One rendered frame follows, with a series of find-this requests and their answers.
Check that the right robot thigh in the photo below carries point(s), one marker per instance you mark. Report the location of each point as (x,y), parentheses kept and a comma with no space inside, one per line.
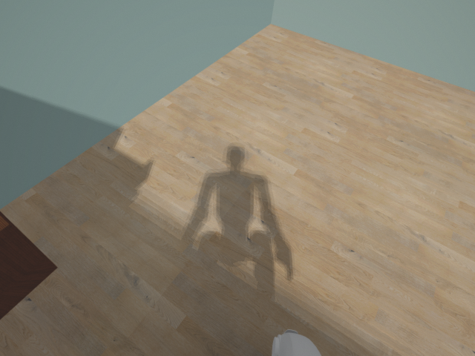
(292,344)

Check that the cabinet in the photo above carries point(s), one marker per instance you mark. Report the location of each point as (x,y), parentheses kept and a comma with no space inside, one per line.
(22,267)

